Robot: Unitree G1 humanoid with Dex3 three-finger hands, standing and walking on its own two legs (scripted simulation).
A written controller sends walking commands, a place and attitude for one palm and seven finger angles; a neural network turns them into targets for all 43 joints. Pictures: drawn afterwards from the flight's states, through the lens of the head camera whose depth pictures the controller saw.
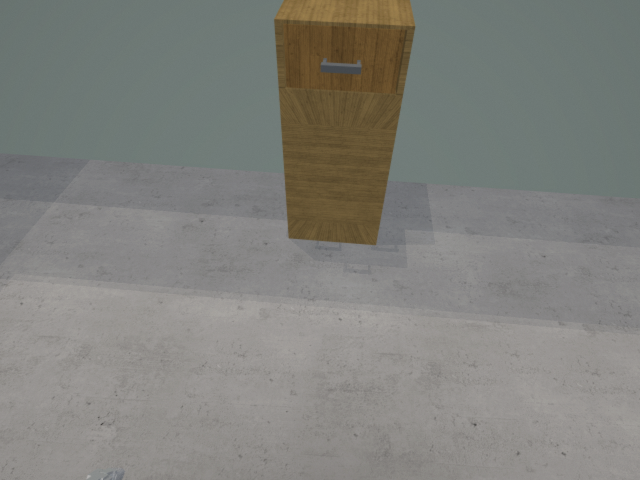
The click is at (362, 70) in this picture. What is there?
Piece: drawer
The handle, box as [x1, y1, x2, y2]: [321, 58, 361, 73]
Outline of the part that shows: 321,62 321,71 360,73 360,60 357,60 356,64 329,63 326,61 326,58 323,58 323,61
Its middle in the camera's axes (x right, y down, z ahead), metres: +0.06 -0.49 +1.10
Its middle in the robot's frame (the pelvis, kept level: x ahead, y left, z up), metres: +1.16 +0.00 +0.01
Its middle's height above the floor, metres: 0.78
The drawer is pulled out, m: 0.00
